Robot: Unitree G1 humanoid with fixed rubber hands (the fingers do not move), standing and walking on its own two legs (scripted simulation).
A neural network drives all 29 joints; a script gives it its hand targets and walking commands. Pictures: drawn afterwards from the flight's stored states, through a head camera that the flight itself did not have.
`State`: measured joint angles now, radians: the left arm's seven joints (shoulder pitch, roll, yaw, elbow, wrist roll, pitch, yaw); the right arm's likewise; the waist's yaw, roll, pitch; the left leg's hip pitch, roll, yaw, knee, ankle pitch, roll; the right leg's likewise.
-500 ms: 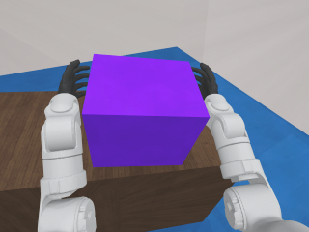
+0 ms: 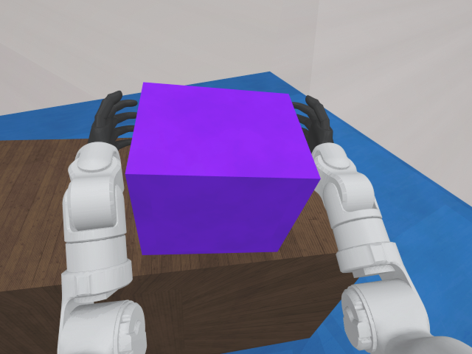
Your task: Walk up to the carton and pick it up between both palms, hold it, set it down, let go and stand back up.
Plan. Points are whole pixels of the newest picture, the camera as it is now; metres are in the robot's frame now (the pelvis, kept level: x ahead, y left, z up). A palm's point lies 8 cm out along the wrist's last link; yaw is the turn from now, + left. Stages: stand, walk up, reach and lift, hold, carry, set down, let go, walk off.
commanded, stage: hold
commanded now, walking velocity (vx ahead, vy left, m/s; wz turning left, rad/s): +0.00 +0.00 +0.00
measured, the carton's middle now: (215, 173) +0.35 +0.01 +0.15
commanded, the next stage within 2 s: none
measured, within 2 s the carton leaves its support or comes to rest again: neither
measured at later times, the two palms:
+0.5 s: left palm (105, 145) +0.35 +0.17 +0.21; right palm (318, 144) +0.36 -0.15 +0.21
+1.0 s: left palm (102, 145) +0.35 +0.18 +0.21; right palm (315, 142) +0.36 -0.15 +0.21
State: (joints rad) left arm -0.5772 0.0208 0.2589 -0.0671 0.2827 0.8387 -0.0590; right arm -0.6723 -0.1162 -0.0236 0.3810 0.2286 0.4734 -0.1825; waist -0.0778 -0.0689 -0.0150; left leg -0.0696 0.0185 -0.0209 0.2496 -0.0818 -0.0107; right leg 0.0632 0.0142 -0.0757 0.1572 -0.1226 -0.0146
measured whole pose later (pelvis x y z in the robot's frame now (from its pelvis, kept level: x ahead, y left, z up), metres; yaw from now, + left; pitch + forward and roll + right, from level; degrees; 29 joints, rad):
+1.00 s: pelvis +0.00 +0.00 +0.00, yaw +0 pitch -6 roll -1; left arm -0.60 0.01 0.26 -0.04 0.29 0.83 -0.05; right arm -0.69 -0.12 -0.04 0.41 0.22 0.47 -0.17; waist -0.06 -0.07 -0.01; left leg -0.07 0.02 -0.02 0.25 -0.08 -0.01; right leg 0.06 0.01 -0.07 0.16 -0.12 -0.01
